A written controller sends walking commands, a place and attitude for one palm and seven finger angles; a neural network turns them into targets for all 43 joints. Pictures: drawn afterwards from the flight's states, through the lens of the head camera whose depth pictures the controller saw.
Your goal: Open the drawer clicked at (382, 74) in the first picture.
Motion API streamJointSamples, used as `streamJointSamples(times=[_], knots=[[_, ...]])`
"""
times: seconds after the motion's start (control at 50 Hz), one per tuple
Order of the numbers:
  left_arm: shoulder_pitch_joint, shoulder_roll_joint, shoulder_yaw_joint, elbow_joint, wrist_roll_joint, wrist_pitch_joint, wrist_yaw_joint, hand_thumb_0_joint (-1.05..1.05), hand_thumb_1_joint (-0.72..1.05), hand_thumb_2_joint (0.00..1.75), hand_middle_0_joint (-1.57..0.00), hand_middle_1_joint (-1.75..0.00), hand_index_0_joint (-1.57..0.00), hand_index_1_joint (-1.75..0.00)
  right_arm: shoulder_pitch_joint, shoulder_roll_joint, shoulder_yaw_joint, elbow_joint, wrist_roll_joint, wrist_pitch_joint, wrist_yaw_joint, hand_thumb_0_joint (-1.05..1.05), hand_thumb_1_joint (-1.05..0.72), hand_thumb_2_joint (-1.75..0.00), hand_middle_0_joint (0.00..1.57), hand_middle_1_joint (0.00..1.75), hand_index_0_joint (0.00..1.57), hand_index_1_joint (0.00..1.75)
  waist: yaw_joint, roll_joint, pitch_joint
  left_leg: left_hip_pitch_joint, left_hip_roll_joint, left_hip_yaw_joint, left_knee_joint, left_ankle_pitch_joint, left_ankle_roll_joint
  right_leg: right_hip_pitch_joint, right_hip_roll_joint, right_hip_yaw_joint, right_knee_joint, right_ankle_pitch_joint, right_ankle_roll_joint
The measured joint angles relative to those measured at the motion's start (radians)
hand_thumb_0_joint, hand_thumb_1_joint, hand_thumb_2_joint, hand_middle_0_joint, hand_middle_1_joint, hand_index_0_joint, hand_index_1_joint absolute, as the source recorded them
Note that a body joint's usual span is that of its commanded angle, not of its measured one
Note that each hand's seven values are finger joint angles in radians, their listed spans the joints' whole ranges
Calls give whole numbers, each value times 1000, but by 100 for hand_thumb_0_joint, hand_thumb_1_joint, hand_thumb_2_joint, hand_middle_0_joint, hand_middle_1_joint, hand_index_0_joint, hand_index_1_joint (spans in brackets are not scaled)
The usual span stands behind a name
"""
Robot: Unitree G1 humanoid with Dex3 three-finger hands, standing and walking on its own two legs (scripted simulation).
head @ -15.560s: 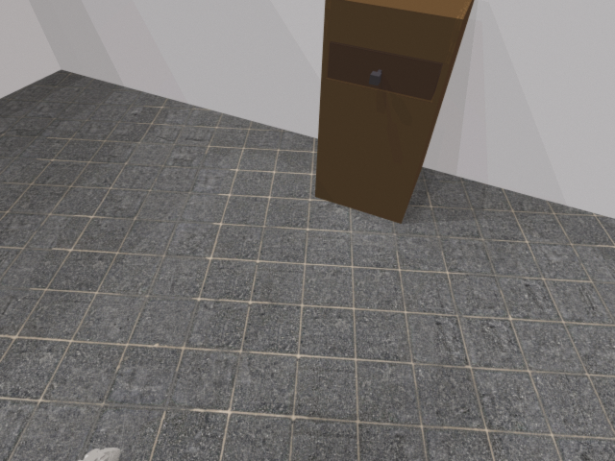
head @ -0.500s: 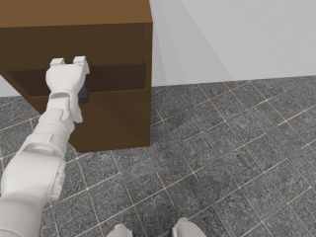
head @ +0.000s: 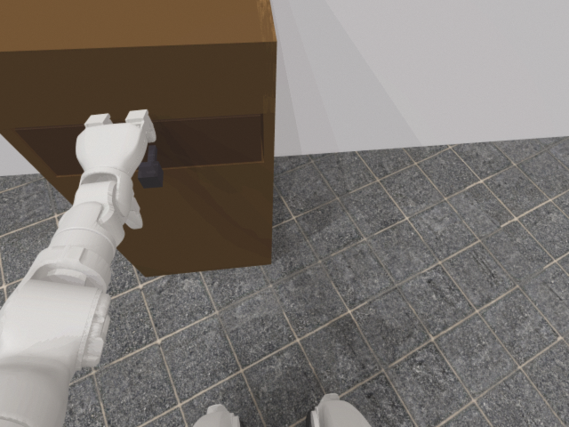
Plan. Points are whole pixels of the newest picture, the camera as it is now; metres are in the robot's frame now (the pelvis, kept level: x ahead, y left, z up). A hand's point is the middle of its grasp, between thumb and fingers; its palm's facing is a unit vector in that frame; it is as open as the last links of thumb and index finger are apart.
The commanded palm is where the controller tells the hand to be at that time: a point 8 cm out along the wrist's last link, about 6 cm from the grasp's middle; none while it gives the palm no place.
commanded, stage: lower the fingers behind the handle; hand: left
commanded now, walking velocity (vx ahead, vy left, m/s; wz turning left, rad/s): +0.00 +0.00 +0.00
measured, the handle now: (151, 165) +0.55 +0.19 -0.05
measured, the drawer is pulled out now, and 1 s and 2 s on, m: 0.00 0.00 0.00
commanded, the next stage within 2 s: close the thumb around the handle in 1.48 s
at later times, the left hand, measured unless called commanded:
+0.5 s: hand (136, 183) +0.50 +0.20 -0.03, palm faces -0.08 -0.03 -1.00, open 13.8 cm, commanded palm +0.49 +0.19 +0.02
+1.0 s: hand (147, 191) +0.50 +0.19 -0.06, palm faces -0.09 -0.03 -1.00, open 13.9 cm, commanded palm +0.50 +0.18 -0.01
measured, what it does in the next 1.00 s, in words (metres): stands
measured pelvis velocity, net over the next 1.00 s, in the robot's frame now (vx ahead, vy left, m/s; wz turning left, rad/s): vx -0.03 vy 0.00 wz -0.01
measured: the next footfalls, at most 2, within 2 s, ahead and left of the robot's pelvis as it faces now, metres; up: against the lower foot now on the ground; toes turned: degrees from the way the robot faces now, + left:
none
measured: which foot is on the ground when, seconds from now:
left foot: down 0.00-1.00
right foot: down 0.00-1.00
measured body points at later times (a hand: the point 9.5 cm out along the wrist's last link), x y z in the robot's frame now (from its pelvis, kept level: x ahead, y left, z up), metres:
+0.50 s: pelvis -0.02 +0.01 -0.02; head +0.12 +0.01 +0.41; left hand +0.50 +0.20 +0.03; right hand -0.04 -0.26 -0.14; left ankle -0.01 +0.11 -0.69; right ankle -0.01 -0.13 -0.69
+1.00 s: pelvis -0.03 +0.00 -0.04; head +0.13 +0.01 +0.38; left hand +0.50 +0.19 -0.01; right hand -0.05 -0.27 -0.16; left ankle -0.01 +0.11 -0.69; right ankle -0.01 -0.13 -0.69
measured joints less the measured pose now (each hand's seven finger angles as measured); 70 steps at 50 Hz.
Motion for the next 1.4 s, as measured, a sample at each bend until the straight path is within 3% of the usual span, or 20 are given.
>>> streamJointSamples(times=[0.12,0.28,0.42,0.52,0.78,0.98,1.12,1.24,1.4], knots=[[1,-11,-9,2,15,-17,24,0,-49,30,-31,-120,-31,-120,-10,-3,-6,2,-7,-6,4,1,-90,-90,20,30,20,30,-1,-5,-10,-31,-1,-6,31,-10,2,-26,-2,-5,26,-9,2],[-13,-19,6,20,29,9,63,0,-49,30,-31,-120,-31,-120,-32,0,0,-1,-16,-10,12,1,-90,-90,20,30,20,30,-13,-5,-14,-84,0,-7,80,-23,6,-78,-3,-4,72,-20,4],[-41,2,-1,49,28,31,49,0,-49,30,-31,-120,-31,-120,-31,9,11,-5,-14,-18,8,1,-90,-90,20,30,20,30,-25,0,-10,-126,0,-10,111,-27,8,-118,-3,-5,101,-24,5],[-52,9,3,44,25,9,40,0,-49,30,-31,-120,-32,-120,-18,12,13,0,-19,-26,6,1,-90,-90,20,30,20,30,-28,2,-13,-159,1,-12,137,-34,9,-150,-3,-6,125,-30,6],[-69,10,11,51,37,27,84,0,-49,30,-31,-120,-31,-121,-15,8,15,16,-24,-28,16,1,-90,-90,20,30,20,30,-37,6,-18,-234,5,-17,202,-53,9,-224,0,-9,187,-47,4],[-95,33,20,75,39,31,55,0,-49,30,-31,-120,-31,-120,-31,4,28,-6,-24,-41,8,1,-90,-90,20,30,20,30,-56,8,-18,-290,8,-21,243,-61,7,-280,2,-11,231,-57,2],[-90,43,28,46,49,10,74,0,-49,30,-31,-120,-31,-120,-32,5,25,-5,-27,-50,11,1,-90,-90,20,30,20,30,-50,9,-23,-342,10,-27,290,-77,5,-331,3,-15,279,-75,-1],[-109,34,10,48,47,47,89,0,-49,30,-31,-120,-31,-120,-45,9,27,2,-24,-45,16,1,-90,-90,20,30,20,30,-47,12,-17,-356,9,-35,305,-80,3,-342,2,-22,293,-80,-4],[-127,46,8,68,29,61,39,0,-49,30,-31,-120,-32,-120,-47,13,40,-14,-18,-50,5,1,-90,-90,20,30,20,30,-60,14,-12,-343,10,-35,286,-70,0,-331,4,-22,276,-71,-6]])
